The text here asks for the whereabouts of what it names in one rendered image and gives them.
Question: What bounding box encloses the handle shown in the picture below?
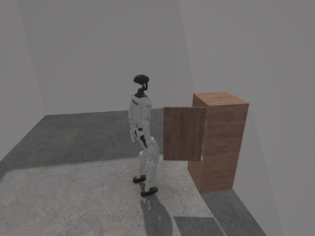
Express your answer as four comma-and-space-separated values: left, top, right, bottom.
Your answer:
166, 118, 170, 134

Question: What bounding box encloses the cupboard door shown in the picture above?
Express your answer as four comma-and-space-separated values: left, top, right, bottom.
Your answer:
162, 106, 206, 161

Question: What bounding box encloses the robot left hand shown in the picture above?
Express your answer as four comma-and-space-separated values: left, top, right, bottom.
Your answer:
130, 129, 139, 143

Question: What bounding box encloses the humanoid robot head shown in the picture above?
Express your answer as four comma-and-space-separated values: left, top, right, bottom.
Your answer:
134, 75, 150, 98

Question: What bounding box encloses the left robot upper arm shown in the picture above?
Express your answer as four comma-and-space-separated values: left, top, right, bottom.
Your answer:
128, 92, 136, 116

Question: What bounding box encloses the right robot upper arm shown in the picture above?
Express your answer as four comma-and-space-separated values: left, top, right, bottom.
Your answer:
141, 97, 153, 127

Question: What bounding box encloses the robot right hand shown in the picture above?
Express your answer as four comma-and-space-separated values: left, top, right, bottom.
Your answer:
147, 146, 157, 161

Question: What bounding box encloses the right robot forearm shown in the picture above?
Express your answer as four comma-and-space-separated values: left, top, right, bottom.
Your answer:
142, 121, 153, 148

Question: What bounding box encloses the left robot forearm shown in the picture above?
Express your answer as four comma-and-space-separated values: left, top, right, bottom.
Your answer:
128, 113, 136, 131

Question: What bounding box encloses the robot left thigh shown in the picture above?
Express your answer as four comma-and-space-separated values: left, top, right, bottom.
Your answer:
134, 131, 149, 160

